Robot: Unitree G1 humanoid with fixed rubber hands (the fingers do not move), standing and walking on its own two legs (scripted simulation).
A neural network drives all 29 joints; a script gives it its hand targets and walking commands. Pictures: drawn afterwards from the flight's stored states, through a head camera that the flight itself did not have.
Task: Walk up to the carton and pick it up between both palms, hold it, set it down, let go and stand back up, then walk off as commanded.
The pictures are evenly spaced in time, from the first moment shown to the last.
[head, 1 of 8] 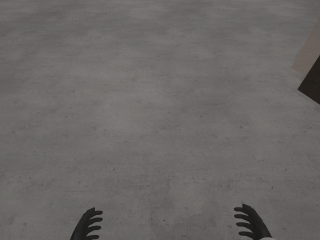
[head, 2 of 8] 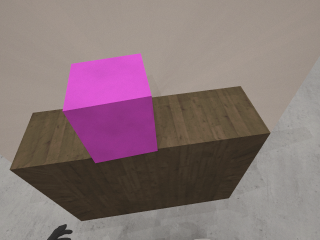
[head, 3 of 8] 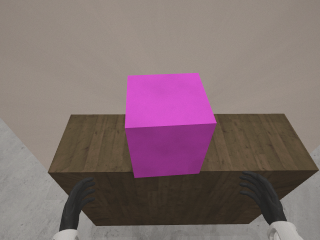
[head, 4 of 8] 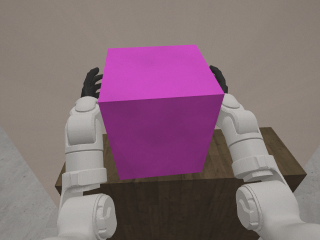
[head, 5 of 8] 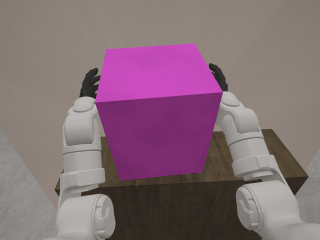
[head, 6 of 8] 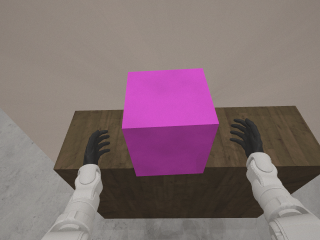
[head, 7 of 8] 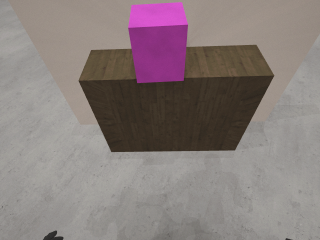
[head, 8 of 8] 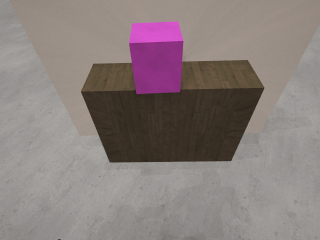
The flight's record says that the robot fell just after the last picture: no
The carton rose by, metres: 0.20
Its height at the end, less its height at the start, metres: +0.00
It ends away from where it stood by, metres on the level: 0.01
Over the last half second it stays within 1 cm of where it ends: yes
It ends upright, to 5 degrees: yes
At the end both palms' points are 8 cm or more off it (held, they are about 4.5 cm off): yes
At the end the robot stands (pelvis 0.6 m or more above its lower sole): yes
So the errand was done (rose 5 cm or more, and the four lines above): yes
